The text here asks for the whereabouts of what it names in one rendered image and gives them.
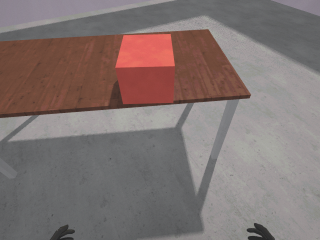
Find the table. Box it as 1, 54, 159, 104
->
0, 29, 251, 179

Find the left robot hand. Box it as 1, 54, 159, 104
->
50, 224, 75, 240

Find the right robot hand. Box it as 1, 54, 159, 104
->
247, 223, 275, 240

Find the carton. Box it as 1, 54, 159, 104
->
115, 34, 175, 104

